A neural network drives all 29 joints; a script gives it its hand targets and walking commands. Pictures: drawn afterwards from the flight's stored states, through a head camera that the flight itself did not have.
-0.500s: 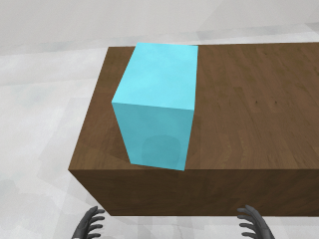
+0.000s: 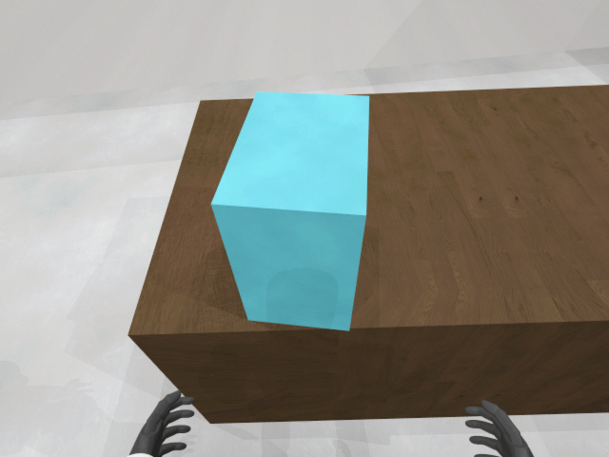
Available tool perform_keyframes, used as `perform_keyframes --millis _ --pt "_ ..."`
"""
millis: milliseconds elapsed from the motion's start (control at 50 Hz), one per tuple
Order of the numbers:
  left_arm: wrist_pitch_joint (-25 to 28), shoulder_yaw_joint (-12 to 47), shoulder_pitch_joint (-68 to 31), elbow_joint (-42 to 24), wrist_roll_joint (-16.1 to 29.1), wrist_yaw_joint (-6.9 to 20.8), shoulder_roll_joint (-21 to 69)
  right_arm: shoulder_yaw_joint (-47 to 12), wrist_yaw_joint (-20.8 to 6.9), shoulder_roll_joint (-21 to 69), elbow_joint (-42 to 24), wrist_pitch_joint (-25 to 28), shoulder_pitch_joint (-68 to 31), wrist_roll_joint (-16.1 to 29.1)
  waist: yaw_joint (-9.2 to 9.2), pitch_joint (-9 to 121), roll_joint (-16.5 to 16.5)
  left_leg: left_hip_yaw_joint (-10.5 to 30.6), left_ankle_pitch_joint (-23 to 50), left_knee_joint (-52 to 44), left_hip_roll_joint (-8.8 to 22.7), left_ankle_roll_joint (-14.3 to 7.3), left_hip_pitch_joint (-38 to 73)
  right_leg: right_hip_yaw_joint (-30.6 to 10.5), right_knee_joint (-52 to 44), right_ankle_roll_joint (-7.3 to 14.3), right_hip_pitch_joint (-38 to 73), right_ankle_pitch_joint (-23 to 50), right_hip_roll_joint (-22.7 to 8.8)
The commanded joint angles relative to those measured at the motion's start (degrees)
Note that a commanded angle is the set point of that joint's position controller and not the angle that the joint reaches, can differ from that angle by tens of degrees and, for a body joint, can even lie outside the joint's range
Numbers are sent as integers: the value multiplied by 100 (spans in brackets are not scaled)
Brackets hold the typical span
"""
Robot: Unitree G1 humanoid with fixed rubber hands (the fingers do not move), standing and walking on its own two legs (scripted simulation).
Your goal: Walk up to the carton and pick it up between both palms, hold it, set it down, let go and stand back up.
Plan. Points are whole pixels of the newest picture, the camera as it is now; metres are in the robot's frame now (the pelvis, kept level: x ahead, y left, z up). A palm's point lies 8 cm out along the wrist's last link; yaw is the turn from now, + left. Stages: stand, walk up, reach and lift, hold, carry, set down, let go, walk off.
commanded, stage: stand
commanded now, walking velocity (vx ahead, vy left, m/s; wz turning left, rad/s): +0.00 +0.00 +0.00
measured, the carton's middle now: (304, 215) +0.47 +0.03 +0.02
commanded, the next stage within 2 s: walk up in 1.32 s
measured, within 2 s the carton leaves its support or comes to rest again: neither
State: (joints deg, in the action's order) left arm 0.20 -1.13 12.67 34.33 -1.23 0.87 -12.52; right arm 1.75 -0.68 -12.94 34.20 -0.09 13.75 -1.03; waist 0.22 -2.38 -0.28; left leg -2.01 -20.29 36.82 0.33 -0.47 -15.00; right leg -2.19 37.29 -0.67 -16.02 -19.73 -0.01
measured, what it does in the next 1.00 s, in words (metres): stands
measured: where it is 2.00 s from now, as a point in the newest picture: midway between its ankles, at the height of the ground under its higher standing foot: outside the picture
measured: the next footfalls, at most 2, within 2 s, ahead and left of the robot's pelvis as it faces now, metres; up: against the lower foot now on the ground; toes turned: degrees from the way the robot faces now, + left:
none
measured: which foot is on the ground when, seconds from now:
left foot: down 0.00-1.00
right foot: down 0.00-1.00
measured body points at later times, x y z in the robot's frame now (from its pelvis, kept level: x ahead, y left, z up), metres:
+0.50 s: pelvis -0.01 +0.00 +0.00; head +0.00 -0.01 +0.45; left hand +0.13 +0.24 -0.09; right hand +0.12 -0.25 -0.10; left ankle +0.00 +0.11 -0.72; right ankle +0.00 -0.13 -0.72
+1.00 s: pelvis -0.03 +0.00 +0.00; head -0.02 -0.01 +0.45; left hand +0.10 +0.24 -0.10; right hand +0.07 -0.26 -0.11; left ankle +0.00 +0.11 -0.72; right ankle +0.00 -0.13 -0.72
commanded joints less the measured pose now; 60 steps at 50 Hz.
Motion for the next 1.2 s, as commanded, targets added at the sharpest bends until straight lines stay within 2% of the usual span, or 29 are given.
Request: perform_keyframes --millis 0,40,60,80,140,180,200,240,260,300,340,360,380,400,440,460,540,560,580,620,740,760,800,900,920,1020,1040,1180 --pt "156 -266 -169 -634 28 -45 -754 255 27 -780 -630 174 -132 19 -22 110 153 565 1138 -823 516 -146 -81 -359 -650 218 69 1330 -368" --pt "177 -274 -164 -650 28 -54 -763 257 29 -752 -625 187 -96 -13 0 468 158 504 1391 -745 524 -152 102 -360 -586 231 224 1615 -383" --pt "186 -260 -121 -615 39 -51 -775 266 31 -754 -598 188 -167 -2 -25 578 96 499 1368 -739 504 -156 253 -412 -593 252 210 1592 -403" --pt "179 -285 -142 -626 21 -50 -761 264 28 -723 -607 185 -135 -3 -14 569 187 510 1385 -751 521 -174 323 -390 -562 247 154 1526 -384" --pt "164 -285 -128 -611 38 -52 -761 271 32 -736 -578 173 -143 19 -37 436 -24 491 1221 -811 514 -173 110 -424 -633 255 214 1438 -408" --pt "154 -288 -104 -577 31 -48 -807 255 34 -709 -558 161 -104 1 -30 400 -54 504 1140 -865 526 -158 136 -429 -638 250 158 1381 -381" --pt "159 -279 -122 -563 36 -54 -786 248 36 -717 -540 155 -73 13 -14 459 71 479 1135 -848 516 -158 125 -401 -651 238 177 1396 -355" --pt "152 -269 -54 -512 35 -45 -738 253 40 -750 -563 153 -119 15 -59 406 -17 515 968 -920 521 -189 82 -415 -687 237 152 1229 -364" --pt "157 -254 -40 -532 36 -50 -759 243 43 -763 -548 155 -105 14 -44 446 77 520 1028 -896 519 -176 132 -410 -686 225 144 1288 -352" --pt "168 -250 -72 -521 38 -58 -757 237 41 -733 -556 156 -115 13 -11 344 -1 499 1091 -882 524 -159 129 -433 -722 226 76 1305 -353" --pt "170 -262 -51 -539 31 -67 -794 247 41 -709 -511 159 -31 24 -1 442 91 490 1143 -860 523 -165 179 -454 -734 242 184 1397 -373" --pt "178 -244 -12 -541 46 -68 -775 252 44 -774 -518 155 -36 23 -16 366 -12 466 1173 -846 494 -159 150 -500 -764 262 135 1480 -395" --pt "183 -255 -18 -522 43 -70 -828 243 49 -751 -520 161 -26 -4 -22 508 169 430 1234 -833 510 -150 283 -476 -727 256 183 1540 -408" --pt "189 -251 -60 -513 54 -69 -797 248 51 -736 -499 163 -28 9 29 531 147 415 1273 -808 510 -144 325 -499 -751 275 126 1574 -399" --pt "179 -245 -79 -525 42 -73 -779 232 49 -723 -469 166 15 29 1 435 164 440 1225 -856 532 -164 272 -494 -719 270 139 1533 -401" --pt "174 -240 -10 -517 39 -74 -736 246 56 -754 -460 166 -27 18 -24 430 27 441 1241 -849 534 -167 289 -513 -739 263 108 1531 -406" --pt "155 -241 -45 -516 48 -66 -793 227 56 -727 -464 143 57 26 18 246 109 423 910 -928 503 -150 165 -532 -845 275 42 1201 -384" --pt "158 -258 -2 -485 35 -64 -802 239 60 -767 -431 147 12 10 -20 367 -19 441 857 -952 526 -166 181 -528 -850 271 74 1165 -380" --pt "147 -263 7 -465 37 -57 -811 249 56 -760 -436 146 21 13 -25 179 -5 450 630 -1021 519 -157 62 -541 -882 264 -23 952 -370" --pt "149 -265 1 -486 62 -57 -799 230 49 -751 -405 151 70 20 0 137 181 469 488 -1038 513 -142 63 -574 -956 255 -57 744 -371" --pt "145 -273 108 -456 38 -46 -780 230 47 -814 -359 170 92 21 -45 124 35 600 31 -1258 561 -169 -203 -534 -990 243 -51 469 -288" --pt "161 -266 106 -461 33 -49 -795 218 49 -803 -336 178 83 32 -46 44 84 549 81 -1210 527 -150 -167 -604 -1031 255 -93 468 -328" --pt "176 -258 153 -442 34 -41 -773 225 41 -798 -342 188 86 7 -45 137 -24 528 106 -1174 547 -169 -137 -616 -988 248 -95 510 -337" --pt "185 -248 114 -429 42 -57 -810 210 42 -781 -301 184 236 40 17 158 151 515 275 -1106 549 -177 -1 -641 -1032 271 -168 526 -369" --pt "187 -240 193 -394 42 -64 -805 212 48 -801 -257 180 226 19 -18 203 141 480 308 -1085 554 -189 47 -684 -1047 274 -253 552 -365" --pt "163 -241 229 -376 34 -62 -821 185 55 -795 -219 148 330 23 18 108 207 483 38 -1120 527 -156 19 -720 -1151 255 -392 229 -355" --pt "153 -241 245 -362 28 -63 -859 187 56 -813 -220 145 315 25 11 10 137 492 -78 -1147 543 -151 -16 -739 -1144 261 -478 132 -371" --pt "165 -207 292 -329 45 -65 -793 179 66 -839 -161 181 350 29 -2 196 91 521 132 -1192 600 -190 -95 -665 -964 252 -175 563 -319"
